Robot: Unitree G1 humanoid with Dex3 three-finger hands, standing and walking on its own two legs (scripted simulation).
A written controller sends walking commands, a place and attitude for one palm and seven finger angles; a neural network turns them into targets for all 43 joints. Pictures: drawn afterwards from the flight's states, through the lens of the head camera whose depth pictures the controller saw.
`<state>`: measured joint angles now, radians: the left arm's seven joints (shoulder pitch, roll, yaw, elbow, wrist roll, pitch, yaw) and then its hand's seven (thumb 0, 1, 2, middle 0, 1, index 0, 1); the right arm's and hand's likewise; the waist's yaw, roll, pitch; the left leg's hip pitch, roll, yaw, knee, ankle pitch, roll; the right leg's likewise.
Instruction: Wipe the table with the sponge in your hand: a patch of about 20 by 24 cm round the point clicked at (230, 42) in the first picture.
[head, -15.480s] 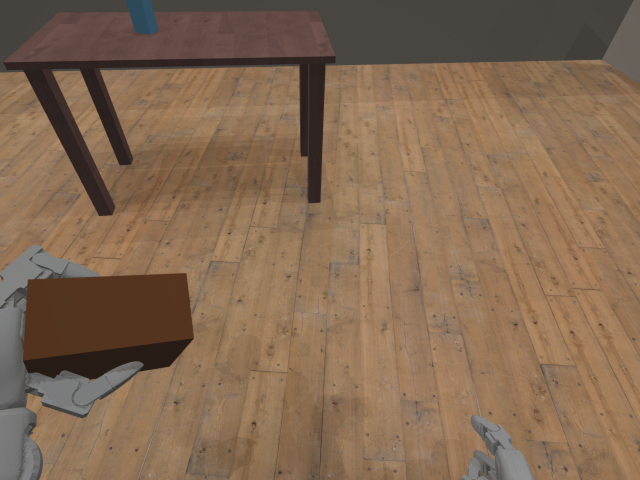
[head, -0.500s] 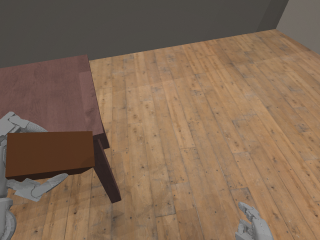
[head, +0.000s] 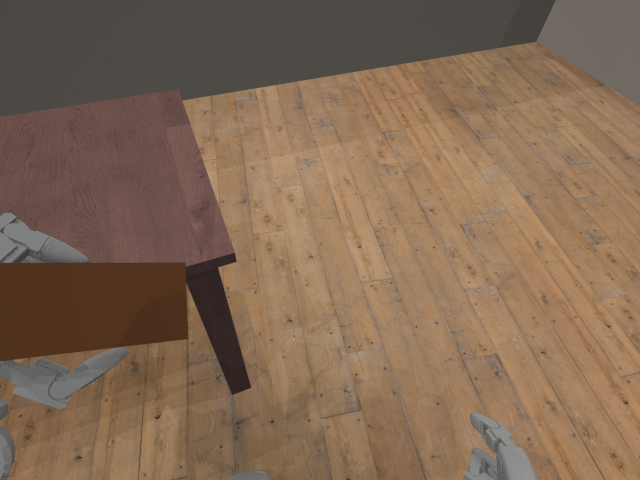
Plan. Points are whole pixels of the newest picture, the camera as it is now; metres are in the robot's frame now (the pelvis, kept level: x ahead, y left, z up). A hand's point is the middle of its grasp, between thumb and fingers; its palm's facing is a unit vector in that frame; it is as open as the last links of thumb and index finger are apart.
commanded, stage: shuffle to correct the standing spot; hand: left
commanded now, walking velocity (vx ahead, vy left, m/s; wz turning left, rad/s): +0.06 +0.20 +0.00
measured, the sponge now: (120, 310) +0.23 +0.20 +0.16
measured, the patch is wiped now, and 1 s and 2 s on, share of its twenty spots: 0.00 0.00 0.00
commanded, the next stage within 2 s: none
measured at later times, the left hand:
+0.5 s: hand out of the picture +0.21 +0.34 +0.18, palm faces +0.38 -0.83 -0.41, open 10.5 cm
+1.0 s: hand out of the picture +0.18 +0.47 +0.18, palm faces +0.40 -0.83 -0.38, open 10.5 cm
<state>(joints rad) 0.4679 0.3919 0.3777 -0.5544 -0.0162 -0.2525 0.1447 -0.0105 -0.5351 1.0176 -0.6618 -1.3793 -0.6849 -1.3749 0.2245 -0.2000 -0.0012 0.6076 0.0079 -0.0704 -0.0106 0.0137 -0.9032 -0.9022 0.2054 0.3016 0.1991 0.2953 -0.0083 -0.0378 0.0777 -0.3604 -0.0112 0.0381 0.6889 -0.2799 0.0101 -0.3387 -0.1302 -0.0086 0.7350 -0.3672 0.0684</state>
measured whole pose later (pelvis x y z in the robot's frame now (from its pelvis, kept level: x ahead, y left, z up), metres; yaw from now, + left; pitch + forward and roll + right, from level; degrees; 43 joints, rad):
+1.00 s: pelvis -0.04 +0.23 +0.01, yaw -1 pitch -2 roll +1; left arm 0.44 0.38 0.36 -0.53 -0.02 -0.21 0.16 -0.01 -0.54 1.02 -0.66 -1.38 -0.69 -1.37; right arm 0.23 -0.22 -0.03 0.63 0.00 -0.09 -0.04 0.01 -0.90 -0.90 0.21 0.30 0.20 0.30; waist 0.01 -0.06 0.08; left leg -0.35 0.03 0.06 0.64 -0.27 0.00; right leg -0.32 -0.15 -0.04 0.78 -0.44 0.05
